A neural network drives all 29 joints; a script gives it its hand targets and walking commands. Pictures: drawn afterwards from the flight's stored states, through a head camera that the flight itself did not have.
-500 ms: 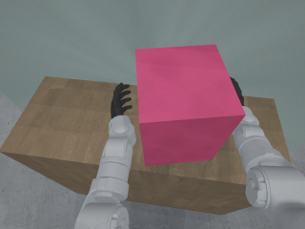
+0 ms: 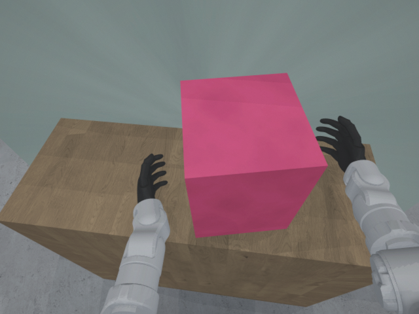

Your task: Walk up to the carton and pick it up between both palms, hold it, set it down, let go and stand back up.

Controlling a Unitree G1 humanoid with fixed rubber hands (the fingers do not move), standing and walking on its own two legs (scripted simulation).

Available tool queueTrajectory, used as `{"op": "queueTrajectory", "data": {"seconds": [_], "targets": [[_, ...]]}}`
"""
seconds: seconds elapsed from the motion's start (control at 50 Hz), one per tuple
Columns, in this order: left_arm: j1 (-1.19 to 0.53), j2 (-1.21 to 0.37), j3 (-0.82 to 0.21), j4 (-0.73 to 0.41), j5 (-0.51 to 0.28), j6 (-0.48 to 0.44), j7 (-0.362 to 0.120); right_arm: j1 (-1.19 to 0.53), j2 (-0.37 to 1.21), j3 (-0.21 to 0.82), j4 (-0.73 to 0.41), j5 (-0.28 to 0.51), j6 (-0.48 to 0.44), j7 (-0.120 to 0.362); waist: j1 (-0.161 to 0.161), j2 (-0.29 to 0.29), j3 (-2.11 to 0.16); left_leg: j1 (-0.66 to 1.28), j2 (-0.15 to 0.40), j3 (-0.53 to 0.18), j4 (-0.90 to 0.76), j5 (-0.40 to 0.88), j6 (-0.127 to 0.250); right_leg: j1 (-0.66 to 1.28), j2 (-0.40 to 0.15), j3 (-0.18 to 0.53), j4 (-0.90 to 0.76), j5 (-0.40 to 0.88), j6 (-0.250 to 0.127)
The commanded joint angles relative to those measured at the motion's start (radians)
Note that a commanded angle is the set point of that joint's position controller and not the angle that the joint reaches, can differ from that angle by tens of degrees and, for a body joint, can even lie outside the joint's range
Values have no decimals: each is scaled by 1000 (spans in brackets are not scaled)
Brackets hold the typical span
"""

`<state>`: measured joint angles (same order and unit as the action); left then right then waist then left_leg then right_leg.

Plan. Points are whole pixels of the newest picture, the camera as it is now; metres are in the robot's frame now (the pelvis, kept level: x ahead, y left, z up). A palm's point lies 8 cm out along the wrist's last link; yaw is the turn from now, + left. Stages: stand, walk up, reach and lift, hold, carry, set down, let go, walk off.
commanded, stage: set down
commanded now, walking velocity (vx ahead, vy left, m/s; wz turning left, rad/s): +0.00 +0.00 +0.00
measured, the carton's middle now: (238, 161) +0.39 +0.01 +0.04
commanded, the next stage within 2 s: none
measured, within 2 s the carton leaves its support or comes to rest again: neither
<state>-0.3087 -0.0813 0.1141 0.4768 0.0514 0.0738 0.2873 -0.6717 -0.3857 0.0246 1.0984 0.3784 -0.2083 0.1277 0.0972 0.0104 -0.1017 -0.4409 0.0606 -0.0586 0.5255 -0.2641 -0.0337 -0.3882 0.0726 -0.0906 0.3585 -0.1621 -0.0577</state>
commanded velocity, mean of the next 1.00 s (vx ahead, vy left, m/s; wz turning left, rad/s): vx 0.00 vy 0.00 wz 0.00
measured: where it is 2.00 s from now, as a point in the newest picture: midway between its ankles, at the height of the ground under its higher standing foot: outside the picture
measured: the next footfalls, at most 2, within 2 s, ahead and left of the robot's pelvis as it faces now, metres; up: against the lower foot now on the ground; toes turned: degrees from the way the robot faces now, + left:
none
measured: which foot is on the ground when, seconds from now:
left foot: down 0.00-1.00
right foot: down 0.00-1.00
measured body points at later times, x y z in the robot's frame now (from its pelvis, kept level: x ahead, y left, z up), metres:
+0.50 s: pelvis -0.03 -0.01 +0.00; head +0.00 +0.01 +0.45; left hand +0.29 +0.18 +0.02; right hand +0.33 -0.23 +0.04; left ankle -0.02 +0.14 -0.74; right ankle +0.00 -0.09 -0.74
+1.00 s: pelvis -0.03 -0.01 +0.00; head -0.01 +0.00 +0.45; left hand +0.23 +0.19 +0.01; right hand +0.26 -0.25 +0.02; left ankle -0.02 +0.14 -0.74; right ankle +0.00 -0.09 -0.74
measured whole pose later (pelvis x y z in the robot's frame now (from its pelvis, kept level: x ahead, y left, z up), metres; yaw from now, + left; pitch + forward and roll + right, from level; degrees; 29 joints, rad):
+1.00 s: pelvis -0.03 -0.01 +0.00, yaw +0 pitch +7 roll -2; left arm 0.10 -0.04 0.06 0.13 0.03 0.10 0.29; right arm -0.06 -0.39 0.02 0.51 0.37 -0.19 0.21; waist 0.00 0.01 -0.09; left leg -0.42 0.06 -0.06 0.53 -0.23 -0.04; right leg -0.39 0.07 -0.09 0.39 -0.14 -0.06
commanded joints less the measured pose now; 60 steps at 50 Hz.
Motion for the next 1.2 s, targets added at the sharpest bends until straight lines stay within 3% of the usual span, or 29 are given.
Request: {"op": "queueTrajectory", "data": {"seconds": [0.0,0.04,0.1,0.12,0.14,0.16,0.22,0.3,0.38,0.4,0.42,0.44,0.48,0.5,0.56,0.58,0.64,0.68,0.72,0.74,0.76,0.82,0.86,0.9,0.96,1.02,1.04,1.08,1.18], "targets": [[-257,41,-186,-451,-61,-96,-24,-240,-270,5,-322,26,-87,30,-42,-6,-583,278,-30,49,-38,680,-71,296,23,73,74,587,1],[-289,47,-183,-438,-63,-92,-19,-266,-268,-8,-358,29,-94,37,-30,3,-573,276,-33,57,-40,637,-71,264,20,74,47,511,-12],[-248,36,-214,-469,-78,-94,-14,-192,-283,-32,-421,23,-97,50,-52,-2,-564,291,-33,51,-52,568,-61,243,20,62,48,427,-13],[-300,54,-202,-482,-84,-97,-8,-231,-277,-32,-468,20,-94,50,-32,-15,-586,279,-32,56,-50,538,-57,230,18,69,43,382,-15],[-266,39,-225,-496,-92,-91,-7,-176,-281,-43,-465,18,-91,54,-58,-5,-571,303,-30,49,-52,509,-57,217,15,62,38,345,-19],[-252,35,-225,-509,-83,-85,0,-166,-289,-53,-490,10,-89,60,-49,-4,-570,309,-26,50,-55,493,-54,197,16,60,34,314,-22],[-255,30,-230,-447,-86,-58,-1,-129,-269,-58,-486,-4,-58,67,-63,-36,-479,299,-24,49,-83,374,-41,168,2,60,12,199,-19],[-226,54,-189,-407,-63,-33,-5,-67,-250,-50,-481,-11,-29,76,-53,-71,-382,247,-32,53,-123,251,-22,192,-21,84,-1,107,-7],[-224,72,-173,-436,-68,-27,-3,-41,-245,-44,-534,-12,-15,77,-52,-76,-395,205,-42,59,-134,214,-14,235,-37,107,5,85,-1],[-203,55,-191,-431,-71,-15,-5,-20,-251,-53,-524,-10,-12,80,-70,-74,-398,227,-40,55,-132,230,-15,237,-32,99,5,104,-1],[-233,81,-158,-403,-59,-17,-7,-51,-238,-41,-541,-15,-6,75,-48,-87,-382,179,-46,62,-135,185,-7,249,-45,123,3,61,2],[-154,62,-165,-446,-58,-14,-8,32,-245,-35,-544,-8,-6,79,-63,-102,-375,203,-43,53,-140,234,-9,288,-41,117,6,121,2],[-182,76,-155,-437,-56,-13,-9,7,-247,-49,-550,-20,1,75,-59,-107,-362,180,-44,54,-150,190,-2,279,-45,126,3,72,6],[-124,62,-172,-512,-64,-13,-6,78,-254,-55,-593,-11,-7,81,-75,-99,-400,215,-39,47,-143,239,-7,303,-42,115,10,129,3],[-129,70,-171,-510,-66,-13,-17,75,-241,-60,-630,-22,-5,71,-80,-106,-389,179,-51,48,-138,222,-3,322,-53,135,12,119,7],[9,47,-177,-555,-51,-11,-14,203,-247,-49,-642,-3,-11,74,-81,-94,-386,222,-50,40,-140,298,-6,365,-47,127,17,210,3],[-81,67,-175,-554,-56,-18,-20,130,-242,-67,-666,-14,-14,69,-91,-98,-390,188,-58,45,-132,265,-4,337,-53,133,22,184,8],[78,43,-187,-632,-56,-25,-18,280,-247,-59,-734,3,-26,76,-90,-105,-396,236,-53,36,-136,318,-4,371,-51,124,21,243,3],[49,43,-205,-654,-69,-25,-19,268,-251,-68,-744,6,-27,80,-99,-98,-394,232,-52,36,-127,297,-5,340,-55,130,21,213,3],[107,47,-197,-661,-62,-27,-15,309,-255,-69,-769,7,-32,79,-88,-101,-381,242,-53,33,-133,311,-4,346,-51,125,19,228,2],[44,62,-187,-628,-63,-25,-19,255,-249,-76,-767,-4,-27,76,-86,-121,-373,209,-57,41,-132,257,2,334,-63,143,15,178,5],[171,38,-229,-706,-80,-30,-19,379,-246,-91,-829,-2,-37,79,-112,-124,-355,220,-53,29,-138,268,1,354,-62,140,18,209,4],[241,36,-234,-758,-68,-35,-15,448,-258,-94,-853,10,-47,83,-108,-112,-352,249,-53,27,-135,293,2,348,-59,134,22,229,2],[182,55,-217,-728,-73,-37,-14,403,-249,-95,-868,9,-45,85,-100,-124,-338,212,-55,31,-139,225,10,328,-65,150,17,155,2],[195,40,-249,-734,-81,-34,-7,431,-244,-125,-892,-8,-40,88,-118,-125,-295,187,-51,29,-151,146,10,316,-73,153,12,66,3],[334,34,-245,-800,-75,-36,-3,563,-260,-114,-936,13,-45,99,-110,-134,-277,232,-48,23,-162,182,10,329,-68,148,7,103,-1],[296,34,-249,-791,-79,-30,-3,532,-265,-129,-922,14,-41,99,-122,-131,-282,225,-48,25,-157,186,11,323,-67,147,11,110,-3],[282,56,-230,-777,-64,-21,-2,532,-255,-120,-927,15,-32,96,-112,-130,-257,214,-53,33,-158,145,13,326,-73,164,8,62,1],[408,45,-228,-819,-63,-7,-10,662,-255,-112,-988,30,-25,94,-108,-142,-215,245,-52,35,-166,151,12,331,-81,183,-16,43,7]]}}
